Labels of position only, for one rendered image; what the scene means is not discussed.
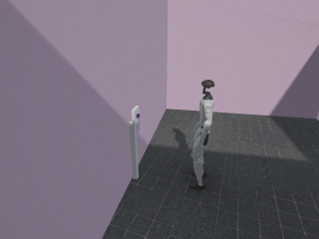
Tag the robot left forearm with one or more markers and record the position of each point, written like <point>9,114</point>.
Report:
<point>204,132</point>

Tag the left robot hand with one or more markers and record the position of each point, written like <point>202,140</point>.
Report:
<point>197,149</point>

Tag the humanoid robot head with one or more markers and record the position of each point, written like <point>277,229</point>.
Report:
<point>207,84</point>

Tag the panel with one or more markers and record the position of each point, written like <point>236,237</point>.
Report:
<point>133,140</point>

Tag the robot right foot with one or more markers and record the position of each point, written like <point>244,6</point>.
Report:
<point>203,174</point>

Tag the right robot hand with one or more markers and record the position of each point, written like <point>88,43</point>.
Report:
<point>198,125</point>

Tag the left robot upper arm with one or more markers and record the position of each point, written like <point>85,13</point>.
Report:
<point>207,111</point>

